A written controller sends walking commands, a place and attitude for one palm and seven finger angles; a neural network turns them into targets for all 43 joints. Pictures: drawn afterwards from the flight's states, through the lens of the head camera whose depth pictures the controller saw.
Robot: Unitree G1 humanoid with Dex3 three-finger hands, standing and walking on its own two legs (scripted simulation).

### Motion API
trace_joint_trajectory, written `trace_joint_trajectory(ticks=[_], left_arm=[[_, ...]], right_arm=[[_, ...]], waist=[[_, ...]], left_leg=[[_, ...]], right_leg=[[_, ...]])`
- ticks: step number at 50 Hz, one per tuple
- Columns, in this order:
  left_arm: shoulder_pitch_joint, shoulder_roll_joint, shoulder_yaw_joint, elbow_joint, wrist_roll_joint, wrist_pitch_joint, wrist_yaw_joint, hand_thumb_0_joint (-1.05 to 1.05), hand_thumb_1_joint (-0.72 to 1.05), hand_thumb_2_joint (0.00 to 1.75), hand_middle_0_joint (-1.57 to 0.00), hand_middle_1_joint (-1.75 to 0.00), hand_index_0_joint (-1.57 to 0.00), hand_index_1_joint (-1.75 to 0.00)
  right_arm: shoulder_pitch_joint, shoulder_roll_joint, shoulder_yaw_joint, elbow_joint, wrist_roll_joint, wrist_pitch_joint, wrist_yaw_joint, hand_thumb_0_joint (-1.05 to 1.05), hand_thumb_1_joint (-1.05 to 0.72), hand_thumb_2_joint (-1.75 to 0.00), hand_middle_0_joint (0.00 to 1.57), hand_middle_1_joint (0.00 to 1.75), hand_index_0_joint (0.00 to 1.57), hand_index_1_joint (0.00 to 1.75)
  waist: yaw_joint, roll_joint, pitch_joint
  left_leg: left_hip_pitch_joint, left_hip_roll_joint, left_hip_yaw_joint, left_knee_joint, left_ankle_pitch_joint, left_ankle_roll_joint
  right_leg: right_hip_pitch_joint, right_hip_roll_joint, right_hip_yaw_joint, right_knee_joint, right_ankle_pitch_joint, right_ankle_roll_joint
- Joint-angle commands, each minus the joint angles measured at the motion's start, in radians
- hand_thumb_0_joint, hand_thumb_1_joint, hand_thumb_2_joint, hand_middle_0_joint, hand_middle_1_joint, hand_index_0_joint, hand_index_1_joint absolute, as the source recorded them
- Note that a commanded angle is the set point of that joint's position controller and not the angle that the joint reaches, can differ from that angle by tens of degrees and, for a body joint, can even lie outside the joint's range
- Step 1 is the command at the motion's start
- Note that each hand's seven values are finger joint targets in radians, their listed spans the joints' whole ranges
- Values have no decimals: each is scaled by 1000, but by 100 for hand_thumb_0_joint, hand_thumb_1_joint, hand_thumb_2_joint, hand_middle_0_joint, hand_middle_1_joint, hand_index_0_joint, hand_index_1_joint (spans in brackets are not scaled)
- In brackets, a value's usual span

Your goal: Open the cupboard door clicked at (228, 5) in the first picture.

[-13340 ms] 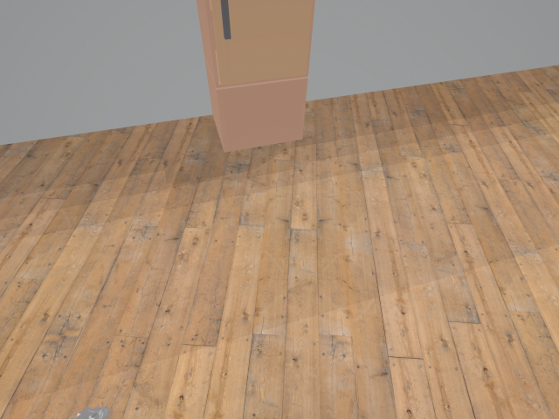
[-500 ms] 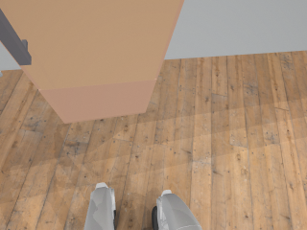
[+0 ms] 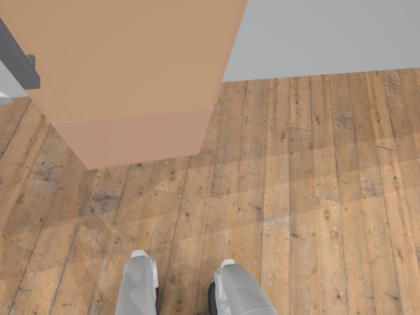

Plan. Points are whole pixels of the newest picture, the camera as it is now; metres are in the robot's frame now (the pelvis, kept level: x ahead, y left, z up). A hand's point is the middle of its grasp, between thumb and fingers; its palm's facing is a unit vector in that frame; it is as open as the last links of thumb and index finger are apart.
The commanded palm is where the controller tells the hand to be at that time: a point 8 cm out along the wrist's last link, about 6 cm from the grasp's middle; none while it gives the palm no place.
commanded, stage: slide the fingers in behind the handle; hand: left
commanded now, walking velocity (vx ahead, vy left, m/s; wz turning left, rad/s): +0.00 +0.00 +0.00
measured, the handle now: (6, 35) +0.56 +0.31 +0.08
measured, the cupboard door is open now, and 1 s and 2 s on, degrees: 0 0 0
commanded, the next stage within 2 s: close the thumb around the handle in 1.30 s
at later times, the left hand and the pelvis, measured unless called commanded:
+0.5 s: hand (1, 58) +0.51 +0.31 +0.09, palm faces +0.18 -0.98 +0.00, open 14.0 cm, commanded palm +0.49 +0.33 +0.08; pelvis +0.00 +0.00 +0.01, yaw +0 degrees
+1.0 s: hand (21, 60) +0.51 +0.28 +0.09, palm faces +0.20 -0.98 +0.00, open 14.0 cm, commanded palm +0.49 +0.31 +0.08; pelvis +0.01 -0.01 +0.01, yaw +1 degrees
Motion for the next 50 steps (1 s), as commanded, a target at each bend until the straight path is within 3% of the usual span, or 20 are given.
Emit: trace_joint_trajectory(ticks=[1,3,6,10,12,16,18,20,23,25,26,29,34,39,40,41,43,45,47,50], left_arm=[[-383,307,23,-260,-22,-75,21,0,-50,30,-30,-120,-30,-120],[-371,301,32,-286,-26,-86,28,0,-50,30,-30,-120,-30,-120],[-356,269,6,-254,-18,-72,40,0,-50,30,-30,-120,-30,-120],[-353,257,11,-275,-15,-78,63,0,-50,30,-30,-120,-30,-120],[-366,218,-19,-271,-18,-78,73,0,-50,30,-30,-120,-30,-120],[-362,236,-5,-240,-12,-84,88,0,-50,30,-30,-120,-30,-120],[-365,243,4,-270,-12,-99,92,0,-50,30,-30,-120,-30,-120],[-345,188,-29,-269,-14,-103,94,0,-50,30,-30,-120,-30,-120],[-337,181,-22,-267,-24,-104,96,0,-50,30,-30,-120,-30,-120],[-362,169,-37,-256,-25,-98,99,0,-50,30,-30,-120,-30,-120],[-348,188,-22,-253,-21,-97,103,0,-50,30,-30,-120,-30,-120],[-368,143,-48,-303,-18,-114,118,0,-50,30,-30,-120,-30,-120],[-344,121,-42,-305,-24,-123,139,0,-50,30,-30,-120,-30,-120],[-346,103,-53,-297,-13,-123,161,0,-50,30,-30,-120,-30,-120],[-354,91,-64,-285,-14,-122,165,0,-50,30,-30,-120,-30,-120],[-357,113,-48,-294,-12,-126,170,0,-50,30,-30,-120,-30,-120],[-338,91,-53,-312,-15,-139,174,0,-50,30,-30,-120,-30,-120],[-356,61,-83,-284,-15,-138,174,0,-50,30,-30,-120,-30,-120],[-340,101,-54,-300,-16,-144,172,0,-50,30,-30,-120,-30,-120],[-339,66,-79,-296,-18,-147,166,0,-50,30,-30,-120,-30,-120]], right_arm=[[181,-214,-80,-35,-9,-16,-16,0,-90,-90,20,30,20,30],[187,-213,-84,-31,-12,-16,-13,0,-90,-90,20,30,20,30],[182,-209,-82,-33,-9,-12,-9,0,-90,-90,20,30,20,30],[186,-207,-86,-29,-14,-15,-9,0,-90,-90,20,30,20,30],[185,-203,-86,-27,-14,-17,-6,0,-90,-90,20,30,20,30],[185,-205,-84,-27,-14,-17,-8,0,-90,-90,20,30,20,30],[186,-203,-85,-29,-18,-19,-5,0,-90,-90,20,30,20,30],[184,-198,-88,-28,-18,-18,-2,0,-90,-90,20,30,20,30],[189,-197,-89,-29,-18,-17,0,0,-90,-90,20,30,20,30],[184,-197,-89,-24,-17,-16,0,0,-90,-90,20,30,20,30],[186,-199,-89,-27,-16,-15,-1,0,-90,-90,20,30,20,30],[188,-194,-95,-21,-20,-17,3,0,-90,-90,20,30,20,30],[190,-189,-98,-13,-22,-16,8,0,-90,-90,20,30,20,30],[187,-185,-98,-16,-22,-14,10,0,-90,-90,20,30,20,30],[186,-184,-97,-13,-21,-14,11,0,-90,-90,20,30,20,30],[188,-186,-99,-10,-23,-13,10,0,-90,-90,20,30,20,30],[189,-182,-100,-15,-26,-15,14,0,-90,-90,20,30,20,30],[182,-180,-99,-7,-24,-14,15,0,-90,-90,20,30,20,30],[183,-185,-100,-11,-24,-13,13,0,-90,-90,20,30,20,30],[180,-181,-101,-8,-23,-13,13,0,-90,-90,20,30,20,30]], waist=[[8,279,-539],[16,290,-562],[12,266,-515],[15,266,-531],[0,252,-499],[0,218,-491],[13,255,-515],[6,249,-514],[8,235,-521],[-5,209,-495],[6,210,-494],[6,247,-540],[11,225,-546],[9,207,-521],[-2,198,-498],[1,196,-498],[12,228,-526],[-10,188,-488],[12,212,-517],[1,207,-510]], left_leg=[[699,-28,-44,-119,322,22],[732,-28,-50,-123,350,20],[704,-29,-46,-135,312,19],[721,-29,-47,-140,327,18],[711,-30,-45,-144,311,20],[669,-33,-36,-142,297,23],[689,-35,-35,-139,319,20],[709,-33,-35,-141,334,19],[693,-37,-30,-135,348,23],[672,-35,-29,-137,313,25],[665,-37,-27,-141,311,24],[722,-36,-33,-141,344,20],[722,-40,-27,-141,364,21],[696,-43,-22,-146,340,22],[683,-43,-20,-147,327,24],[683,-42,-18,-148,330,23],[705,-46,-17,-146,357,21],[684,-43,-18,-146,330,23],[688,-46,-14,-149,337,21],[695,-46,-14,-146,350,22]], right_leg=[[-35,25,-3,-156,249,-41],[-34,26,-6,-152,260,-46],[-32,25,-8,-164,241,-41],[-23,22,-8,-165,253,-43],[-24,23,-6,-174,250,-40],[3,21,-2,-173,251,-38],[10,21,0,-165,264,-44],[-2,21,-1,-171,272,-40],[20,22,3,-168,294,-41],[16,20,4,-175,276,-35],[29,20,4,-176,275,-37],[12,19,2,-169,286,-40],[43,19,5,-175,313,-38],[52,18,7,-179,304,-37],[50,19,9,-186,301,-36],[60,18,9,-186,306,-36],[64,19,11,-178,325,-41],[53,19,9,-187,310,-35],[81,19,14,-185,321,-38],[70,18,14,-184,331,-37]])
